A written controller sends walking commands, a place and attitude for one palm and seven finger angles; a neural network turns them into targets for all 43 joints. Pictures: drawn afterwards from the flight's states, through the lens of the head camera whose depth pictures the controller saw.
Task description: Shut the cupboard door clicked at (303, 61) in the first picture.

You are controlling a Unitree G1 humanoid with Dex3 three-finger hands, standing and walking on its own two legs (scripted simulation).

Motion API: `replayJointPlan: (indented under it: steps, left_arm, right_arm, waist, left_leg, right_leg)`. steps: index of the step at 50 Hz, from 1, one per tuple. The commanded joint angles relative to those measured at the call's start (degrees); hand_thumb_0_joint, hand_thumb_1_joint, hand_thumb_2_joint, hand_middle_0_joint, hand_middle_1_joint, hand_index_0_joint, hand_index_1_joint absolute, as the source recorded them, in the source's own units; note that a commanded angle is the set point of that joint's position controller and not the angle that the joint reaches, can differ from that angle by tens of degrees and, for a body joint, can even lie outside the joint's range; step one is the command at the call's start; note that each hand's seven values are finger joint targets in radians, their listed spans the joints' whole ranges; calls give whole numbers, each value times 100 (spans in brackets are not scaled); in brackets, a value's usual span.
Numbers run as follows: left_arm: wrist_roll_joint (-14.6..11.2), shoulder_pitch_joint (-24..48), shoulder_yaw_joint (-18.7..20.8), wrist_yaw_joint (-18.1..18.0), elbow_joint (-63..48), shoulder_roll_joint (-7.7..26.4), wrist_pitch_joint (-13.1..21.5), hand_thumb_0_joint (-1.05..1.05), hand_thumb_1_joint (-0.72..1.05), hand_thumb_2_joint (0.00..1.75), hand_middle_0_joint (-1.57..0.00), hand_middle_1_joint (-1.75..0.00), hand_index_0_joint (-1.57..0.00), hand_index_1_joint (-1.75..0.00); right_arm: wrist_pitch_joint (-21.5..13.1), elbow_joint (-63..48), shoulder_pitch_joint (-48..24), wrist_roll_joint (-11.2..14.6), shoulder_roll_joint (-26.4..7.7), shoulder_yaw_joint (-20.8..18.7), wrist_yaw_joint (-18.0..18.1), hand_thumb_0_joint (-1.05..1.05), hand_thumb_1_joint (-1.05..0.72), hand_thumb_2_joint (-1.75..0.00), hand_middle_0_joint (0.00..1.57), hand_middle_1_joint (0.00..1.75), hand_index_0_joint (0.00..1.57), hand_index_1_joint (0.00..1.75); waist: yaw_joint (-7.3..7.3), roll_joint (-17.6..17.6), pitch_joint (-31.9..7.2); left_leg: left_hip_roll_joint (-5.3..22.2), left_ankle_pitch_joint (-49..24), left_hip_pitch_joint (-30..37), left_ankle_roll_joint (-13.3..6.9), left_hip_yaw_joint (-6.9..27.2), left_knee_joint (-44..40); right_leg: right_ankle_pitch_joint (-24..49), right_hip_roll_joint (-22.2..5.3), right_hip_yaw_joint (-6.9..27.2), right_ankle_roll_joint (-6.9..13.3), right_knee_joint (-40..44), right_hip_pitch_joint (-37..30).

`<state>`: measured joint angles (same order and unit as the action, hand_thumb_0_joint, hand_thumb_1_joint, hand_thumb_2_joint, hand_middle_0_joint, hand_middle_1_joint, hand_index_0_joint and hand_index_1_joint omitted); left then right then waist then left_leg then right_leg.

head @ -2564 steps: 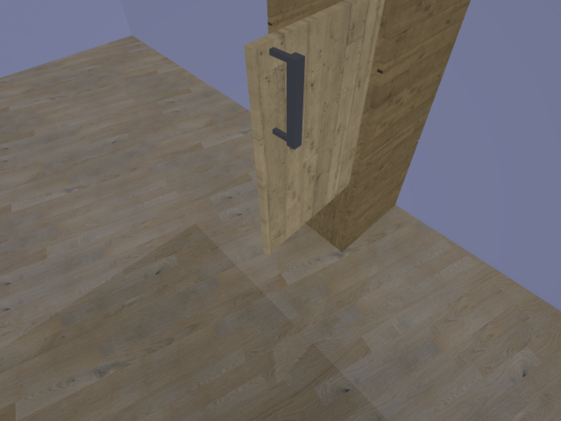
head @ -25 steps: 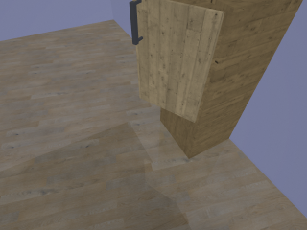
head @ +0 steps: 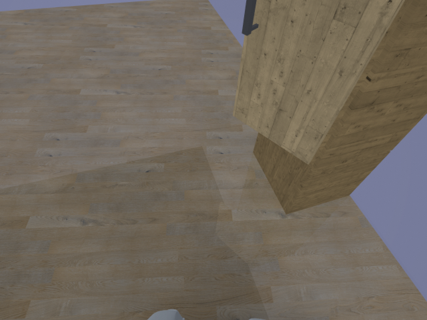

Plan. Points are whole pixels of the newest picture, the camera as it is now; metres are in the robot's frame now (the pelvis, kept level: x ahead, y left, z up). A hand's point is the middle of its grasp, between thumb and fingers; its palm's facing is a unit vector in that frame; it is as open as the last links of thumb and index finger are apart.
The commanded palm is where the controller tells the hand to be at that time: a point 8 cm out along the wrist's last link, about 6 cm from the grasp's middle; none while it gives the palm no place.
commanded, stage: walk to a spot facing it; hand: left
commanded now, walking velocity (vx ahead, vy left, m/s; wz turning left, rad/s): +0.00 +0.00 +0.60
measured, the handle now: (255, 0) +0.91 -0.08 +0.17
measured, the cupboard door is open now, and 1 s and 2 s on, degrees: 29 29 29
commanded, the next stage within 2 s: turn to face it in 1.80 s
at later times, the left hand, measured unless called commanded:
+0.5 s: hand out of the picture -0.01 +0.19 -0.15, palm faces +0.33 -0.91 -0.26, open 7.4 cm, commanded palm none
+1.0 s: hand out of the picture -0.07 +0.15 -0.13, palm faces +0.66 -0.70 -0.27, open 7.4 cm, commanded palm none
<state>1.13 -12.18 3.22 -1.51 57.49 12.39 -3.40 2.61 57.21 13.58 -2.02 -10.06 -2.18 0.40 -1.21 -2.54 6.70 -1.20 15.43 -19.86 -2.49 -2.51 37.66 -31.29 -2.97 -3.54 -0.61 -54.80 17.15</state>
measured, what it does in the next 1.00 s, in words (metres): steps on the spot, turning left: right foot, then left foot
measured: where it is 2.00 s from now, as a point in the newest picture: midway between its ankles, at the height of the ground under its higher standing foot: (141, 306)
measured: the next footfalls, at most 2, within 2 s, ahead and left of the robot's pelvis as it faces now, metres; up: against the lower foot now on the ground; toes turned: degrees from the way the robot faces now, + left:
right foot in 0.26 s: +0.04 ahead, -0.15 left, +0.00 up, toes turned +11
left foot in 0.54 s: -0.01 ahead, +0.12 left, +0.00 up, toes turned +27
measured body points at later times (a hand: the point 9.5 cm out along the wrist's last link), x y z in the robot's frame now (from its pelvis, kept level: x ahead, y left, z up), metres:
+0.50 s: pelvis -0.01 -0.03 +0.01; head +0.04 -0.01 +0.46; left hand -0.03 +0.24 -0.13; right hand +0.15 -0.26 -0.13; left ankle -0.04 +0.10 -0.69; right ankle +0.01 -0.16 -0.72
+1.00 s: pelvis +0.04 -0.02 +0.02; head +0.08 -0.01 +0.47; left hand -0.11 +0.18 -0.11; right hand +0.26 -0.17 -0.13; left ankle -0.04 +0.10 -0.63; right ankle +0.07 -0.12 -0.72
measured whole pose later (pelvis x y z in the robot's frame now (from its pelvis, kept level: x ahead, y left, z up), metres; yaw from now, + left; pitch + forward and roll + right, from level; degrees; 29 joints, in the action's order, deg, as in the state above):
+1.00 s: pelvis +0.04 -0.02 +0.02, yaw +42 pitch +0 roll +2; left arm 2.0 -18.8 3.5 -0.4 53.8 10.6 1.8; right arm 3.4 53.3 11.2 -2.1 -13.4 -4.5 -2.3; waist -0.8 1.1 3.4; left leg 1.9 17.4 -33.1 1.3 -0.8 65.4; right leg -17.9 -5.4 -11.6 0.2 -25.8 7.8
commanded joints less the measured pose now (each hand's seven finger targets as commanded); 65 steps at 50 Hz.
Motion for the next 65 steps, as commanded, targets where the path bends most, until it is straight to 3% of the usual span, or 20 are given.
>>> replayJointPlan:
  steps: [1,10,11,13,14,18,25,27,30,38,40,41,42,47,55,59,60,61,62,65]
  left_arm:
    - [23,254,195,14,-693,573,172,0,90,90,-20,-30,-20,-30]
    - [-3,-533,211,-20,-740,537,195,0,90,90,-20,-30,-20,-30]
    - [14,-796,253,-40,-723,732,244,0,90,90,-20,-30,-20,-30]
    - [125,-442,376,-94,-930,1481,262,0,90,90,-20,-30,-20,-30]
    - [65,139,318,-113,-1083,1392,254,0,90,90,-20,-30,-20,-30]
    - [94,447,234,-128,-1121,931,366,0,90,90,-20,-30,-20,-30]
    - [38,-323,343,-51,-913,1287,295,0,90,90,-20,-30,-20,-30]
    - [-31,-403,233,10,-1208,742,243,0,90,90,-20,-30,-20,-30]
    - [3,569,201,-7,-1398,665,184,0,90,90,-20,-30,-20,-30]
    - [51,-587,218,240,-917,593,325,0,90,90,-20,-30,-20,-30]
    - [187,-1531,393,149,-729,1169,442,0,90,90,-20,-30,-20,-30]
    - [106,-1509,386,78,-801,1458,429,0,90,90,-20,-30,-20,-30]
    - [56,-1111,395,45,-889,1368,497,0,90,90,-20,-30,-20,-30]
    - [70,-577,222,34,-782,595,716,0,90,90,-20,-30,-20,-30]
    - [82,-1514,225,29,-271,725,751,0,90,90,-20,-30,-20,-30]
    - [18,-1196,270,78,-322,1039,729,0,90,90,-20,-30,-20,-30]
    - [-12,-1144,238,119,-377,966,720,0,90,90,-20,-30,-20,-30]
    - [-31,-1134,205,219,-625,584,691,0,90,90,-20,-30,-20,-30]
    - [-8,-354,148,229,-1038,570,670,0,90,90,-20,-30,-20,-30]
    - [64,-216,228,190,-888,387,566,0,90,90,-20,-30,-20,-30]
  right_arm:
    - [-95,-462,167,-17,-1298,-297,114,0,-90,-90,20,30,20,30]
    - [28,-750,-241,12,-1333,-448,56,0,-90,-90,20,30,20,30]
    - [39,-814,-316,62,-1226,-447,36,0,-90,-90,20,30,20,30]
    - [47,-961,-342,84,-726,-443,-32,0,-90,-90,20,30,20,30]
    - [89,-937,-210,10,-914,-475,-82,0,-90,-90,20,30,20,30]
    - [69,-949,-217,87,-691,-361,-181,0,-90,-90,20,30,20,30]
    - [-29,-1028,-311,108,-768,-266,-183,0,-90,-90,20,30,20,30]
    - [-118,-934,288,32,-1794,-501,-126,0,-90,-90,20,30,20,30]
    - [-118,-788,486,-14,-1671,-459,48,0,-90,-90,20,30,20,30]
    - [-92,-1051,-575,-4,-1503,-403,17,0,-90,-90,20,30,20,30]
    - [-112,-1248,-740,113,-849,-289,-29,0,-90,-90,20,30,20,30]
    - [-158,-1377,-1029,66,-761,-256,-73,0,-90,-90,20,30,20,30]
    - [-137,-1336,-898,-6,-947,-333,-111,0,-90,-90,20,30,20,30]
    - [-103,-961,-644,29,-547,-277,-311,0,-90,-90,20,30,20,30]
    - [-181,-1189,-1560,51,-300,-101,-419,0,-90,-90,20,30,20,30]
    - [-301,-962,-491,7,-567,-176,-340,0,-90,-90,20,30,20,30]
    - [-329,-757,317,-17,-884,-269,-273,0,-90,-90,20,30,20,30]
    - [-362,-625,1089,-72,-1725,-475,-193,0,-90,-90,20,30,20,30]
    - [-350,-455,1585,25,-2088,-555,-99,0,-90,-90,20,30,20,30]
    - [-428,-730,315,33,-1408,-333,-3,0,-90,-90,20,30,20,30]
  waist:
    - [-32,918,-427]
    - [227,986,-935]
    - [366,740,-1002]
    - [375,-1259,-515]
    - [49,-600,-452]
    - [-141,-761,-367]
    - [63,-760,-849]
    - [-211,1844,-1418]
    - [-423,1747,-1120]
    - [306,1051,-630]
    - [793,-1107,-575]
    - [837,-1539,-290]
    - [488,-1077,-267]
    - [90,-590,-209]
    - [468,-701,-142]
    - [-129,-536,-728]
    - [-550,-136,-1217]
    - [-849,1560,-1793]
    - [-1052,1329,-1832]
    - [-389,1248,-621]
  left_leg:
    - [1556,293,138,-708,2658,-2372]
    - [846,113,-167,-433,2456,-1973]
    - [547,270,-643,-212,2264,-1596]
    - [-592,1568,-1806,496,652,1610]
    - [-185,1499,-1448,411,814,2746]
    - [238,1108,-1217,545,339,2532]
    - [49,7,436,400,-282,-620]
    - [2051,-3951,2270,-602,2320,-1204]
    - [1902,-2190,1458,-897,2464,-1571]
    - [911,2136,-504,-472,2091,-1743]
    - [-240,2299,-2683,80,900,737]
    - [-311,2028,-2913,256,572,2358]
    - [115,1452,-2778,238,925,3176]
    - [488,90,-2099,400,298,2954]
    - [469,157,-1780,174,-400,775]
    - [-159,214,592,-147,-989,-298]
    - [57,9,2101,-292,-655,-723]
    - [1793,120,3578,-972,2039,-1142]
    - [2606,-507,3757,-1419,3325,-1860]
    - [2092,1636,1066,-921,2405,-2487]
  right_leg:
    - [520,-59,497,-99,-608,940]
    - [1041,448,156,-125,2179,-597]
    - [1354,267,344,-70,3157,-1310]
    - [31,-2359,2920,1051,4666,-851]
    - [305,-2387,2428,1190,4436,-8]
    - [3567,-1554,630,923,3279,-465]
    - [4647,-1488,-143,327,1965,-888]
    - [407,-437,-668,-424,-42,1199]
    - [-98,-337,389,-256,-1135,1646]
    - [982,358,-282,-200,1938,-639]
    - [-848,-1195,1719,288,4062,-2413]
    - [-1607,-2433,3419,747,4883,-1795]
    - [-1776,-2550,3495,917,4924,-1250]
    - [1905,-1548,338,567,4263,-1166]
    - [4098,-1856,-698,484,3778,-2163]
    - [5291,-1719,-1360,313,2214,-1449]
    - [4603,-1587,-1456,131,895,-557]
    - [1198,-714,-1419,-256,-1098,1399]
    - [-255,-397,-476,-180,-2049,2455]
    - [713,-790,256,-83,-1925,2198]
